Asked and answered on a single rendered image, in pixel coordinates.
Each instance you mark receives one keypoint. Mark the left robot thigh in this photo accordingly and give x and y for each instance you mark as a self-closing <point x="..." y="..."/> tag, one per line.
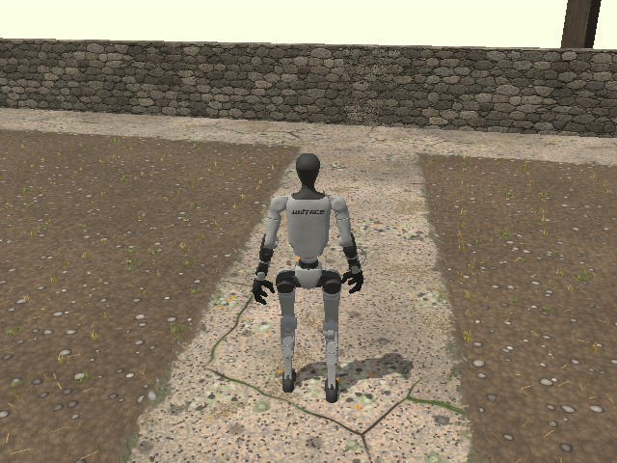
<point x="286" y="286"/>

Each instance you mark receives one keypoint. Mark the left robot hand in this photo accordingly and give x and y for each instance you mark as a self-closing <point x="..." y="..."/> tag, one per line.
<point x="257" y="290"/>

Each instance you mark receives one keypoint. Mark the left robot upper arm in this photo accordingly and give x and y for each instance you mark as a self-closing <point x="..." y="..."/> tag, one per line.
<point x="277" y="205"/>

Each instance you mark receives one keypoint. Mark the robot right forearm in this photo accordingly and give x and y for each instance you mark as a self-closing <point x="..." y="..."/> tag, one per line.
<point x="352" y="257"/>

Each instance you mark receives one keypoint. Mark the right robot upper arm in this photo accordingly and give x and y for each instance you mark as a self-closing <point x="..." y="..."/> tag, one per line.
<point x="338" y="205"/>

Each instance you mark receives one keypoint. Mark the robot left forearm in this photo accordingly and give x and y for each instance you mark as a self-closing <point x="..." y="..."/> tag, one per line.
<point x="264" y="260"/>

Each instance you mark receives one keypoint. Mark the robot right shin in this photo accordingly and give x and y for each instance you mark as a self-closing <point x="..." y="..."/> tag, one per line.
<point x="331" y="356"/>

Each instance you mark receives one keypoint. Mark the right robot hand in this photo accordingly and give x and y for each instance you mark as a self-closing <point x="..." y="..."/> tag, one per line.
<point x="357" y="278"/>

